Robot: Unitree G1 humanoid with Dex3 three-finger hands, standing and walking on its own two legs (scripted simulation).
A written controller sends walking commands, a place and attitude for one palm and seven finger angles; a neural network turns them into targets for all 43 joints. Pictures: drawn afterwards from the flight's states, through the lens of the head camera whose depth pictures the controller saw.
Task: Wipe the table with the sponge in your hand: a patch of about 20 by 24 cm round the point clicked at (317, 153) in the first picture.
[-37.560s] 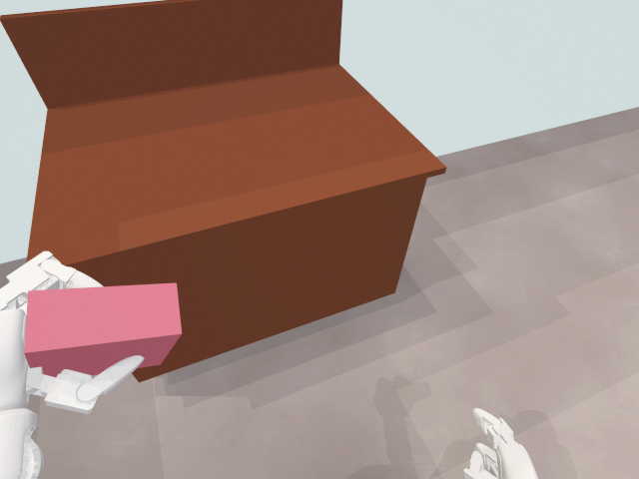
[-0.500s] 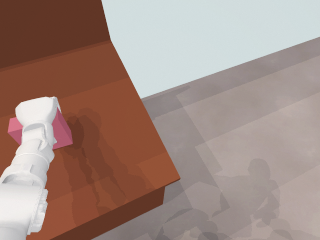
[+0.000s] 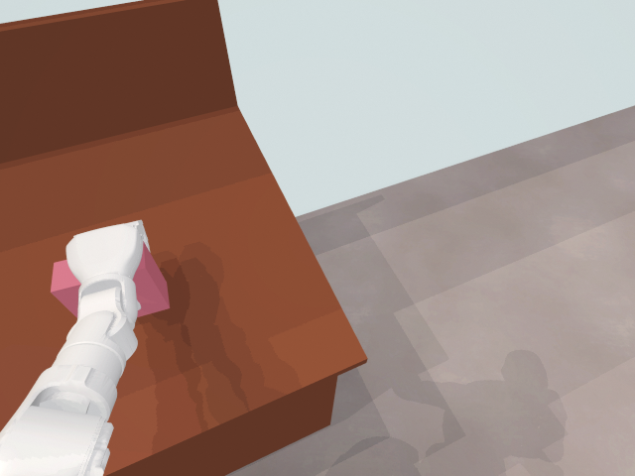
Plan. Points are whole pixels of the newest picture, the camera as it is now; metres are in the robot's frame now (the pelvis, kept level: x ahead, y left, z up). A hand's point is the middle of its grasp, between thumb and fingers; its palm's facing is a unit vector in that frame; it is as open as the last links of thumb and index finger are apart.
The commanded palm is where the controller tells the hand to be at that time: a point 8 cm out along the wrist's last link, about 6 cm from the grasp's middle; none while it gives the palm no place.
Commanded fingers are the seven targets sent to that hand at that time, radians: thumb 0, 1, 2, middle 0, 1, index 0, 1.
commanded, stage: wipe back along the middle lane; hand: left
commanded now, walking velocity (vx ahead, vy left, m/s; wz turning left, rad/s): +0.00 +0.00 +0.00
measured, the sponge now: (120, 293) +0.37 +0.32 -0.04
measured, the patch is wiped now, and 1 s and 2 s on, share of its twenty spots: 0.50 0.65 0.65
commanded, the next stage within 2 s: slide across to the third lane in 1.14 s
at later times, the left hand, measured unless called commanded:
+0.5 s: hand (131, 300) +0.34 +0.28 +0.00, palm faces -0.05 +0.00 -1.00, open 9.6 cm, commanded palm +0.29 +0.25 +0.02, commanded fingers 0.00 0.10 1.30 -1.20 -1.60 -1.20 -1.60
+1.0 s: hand (136, 342) +0.28 +0.25 +0.00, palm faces -0.05 -0.02 -1.00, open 9.6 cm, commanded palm +0.23 +0.23 +0.02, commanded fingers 0.00 0.10 1.30 -1.20 -1.60 -1.20 -1.60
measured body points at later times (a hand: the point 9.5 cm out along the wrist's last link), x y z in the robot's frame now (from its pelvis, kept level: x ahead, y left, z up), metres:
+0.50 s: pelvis +0.01 +0.00 +0.00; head +0.04 -0.01 +0.45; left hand +0.33 +0.27 +0.05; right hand +0.16 -0.24 -0.12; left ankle -0.04 +0.09 -0.72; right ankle -0.02 -0.14 -0.72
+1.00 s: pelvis +0.00 -0.01 +0.01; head +0.01 -0.04 +0.46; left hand +0.28 +0.25 +0.05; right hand +0.18 -0.26 -0.11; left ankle -0.04 +0.09 -0.72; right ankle -0.02 -0.14 -0.72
